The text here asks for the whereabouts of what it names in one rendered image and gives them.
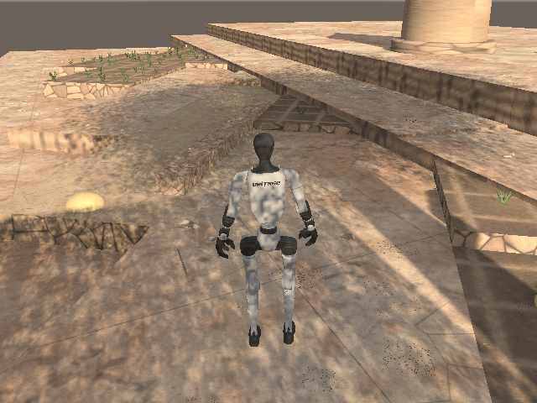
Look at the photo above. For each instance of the right robot forearm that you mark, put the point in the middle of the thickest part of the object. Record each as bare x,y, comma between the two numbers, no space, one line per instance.
307,218

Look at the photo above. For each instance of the left robot hand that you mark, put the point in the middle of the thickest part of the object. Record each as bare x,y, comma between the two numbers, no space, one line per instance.
220,245

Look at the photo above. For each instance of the robot left upper arm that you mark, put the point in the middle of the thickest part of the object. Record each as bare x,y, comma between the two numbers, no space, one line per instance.
239,179

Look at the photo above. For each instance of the robot right upper arm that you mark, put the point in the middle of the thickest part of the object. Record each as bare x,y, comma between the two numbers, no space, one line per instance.
292,176

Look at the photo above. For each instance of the robot torso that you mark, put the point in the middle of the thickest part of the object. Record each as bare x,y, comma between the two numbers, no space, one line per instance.
266,193

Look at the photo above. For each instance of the left robot forearm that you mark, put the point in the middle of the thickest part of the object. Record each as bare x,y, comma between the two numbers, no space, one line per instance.
226,226

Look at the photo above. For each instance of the right robot hand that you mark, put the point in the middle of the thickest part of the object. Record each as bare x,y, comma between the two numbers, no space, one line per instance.
306,234

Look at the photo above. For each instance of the left robot foot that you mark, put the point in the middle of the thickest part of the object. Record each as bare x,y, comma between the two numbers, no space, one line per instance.
254,340

